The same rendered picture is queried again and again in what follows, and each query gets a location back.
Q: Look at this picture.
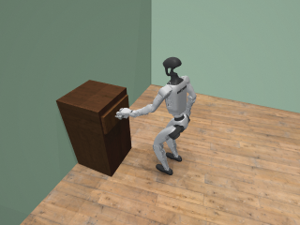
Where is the robot right upper arm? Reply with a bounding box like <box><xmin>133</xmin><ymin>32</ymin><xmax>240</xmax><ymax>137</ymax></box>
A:
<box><xmin>180</xmin><ymin>76</ymin><xmax>197</xmax><ymax>101</ymax></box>

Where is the robot left upper arm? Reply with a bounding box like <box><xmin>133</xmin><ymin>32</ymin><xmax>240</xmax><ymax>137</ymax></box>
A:
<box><xmin>148</xmin><ymin>85</ymin><xmax>172</xmax><ymax>113</ymax></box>

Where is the drawer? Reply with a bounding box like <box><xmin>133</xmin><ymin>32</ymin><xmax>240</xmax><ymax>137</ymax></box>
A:
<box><xmin>100</xmin><ymin>95</ymin><xmax>129</xmax><ymax>135</ymax></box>

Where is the left robot hand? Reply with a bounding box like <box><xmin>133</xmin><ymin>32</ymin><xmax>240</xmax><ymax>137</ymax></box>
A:
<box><xmin>116</xmin><ymin>108</ymin><xmax>131</xmax><ymax>118</ymax></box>

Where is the handle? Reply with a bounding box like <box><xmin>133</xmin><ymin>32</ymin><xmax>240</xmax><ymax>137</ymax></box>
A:
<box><xmin>115</xmin><ymin>114</ymin><xmax>124</xmax><ymax>120</ymax></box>

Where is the cabinet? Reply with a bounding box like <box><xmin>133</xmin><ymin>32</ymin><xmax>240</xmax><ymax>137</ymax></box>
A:
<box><xmin>56</xmin><ymin>80</ymin><xmax>132</xmax><ymax>177</ymax></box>

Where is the robot left thigh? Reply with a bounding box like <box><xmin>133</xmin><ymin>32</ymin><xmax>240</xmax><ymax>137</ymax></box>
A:
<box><xmin>153</xmin><ymin>126</ymin><xmax>182</xmax><ymax>150</ymax></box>

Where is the robot left foot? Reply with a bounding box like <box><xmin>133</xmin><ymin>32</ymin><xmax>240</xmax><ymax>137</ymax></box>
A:
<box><xmin>156</xmin><ymin>164</ymin><xmax>173</xmax><ymax>175</ymax></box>

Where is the right robot hand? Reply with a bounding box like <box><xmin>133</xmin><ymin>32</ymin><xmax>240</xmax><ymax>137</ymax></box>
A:
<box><xmin>184</xmin><ymin>111</ymin><xmax>191</xmax><ymax>117</ymax></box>

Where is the robot right forearm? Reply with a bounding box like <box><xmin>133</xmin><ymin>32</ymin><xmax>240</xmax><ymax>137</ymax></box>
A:
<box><xmin>186</xmin><ymin>98</ymin><xmax>196</xmax><ymax>112</ymax></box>

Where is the robot left forearm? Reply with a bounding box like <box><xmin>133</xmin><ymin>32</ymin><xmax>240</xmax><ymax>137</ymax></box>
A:
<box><xmin>129</xmin><ymin>105</ymin><xmax>152</xmax><ymax>118</ymax></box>

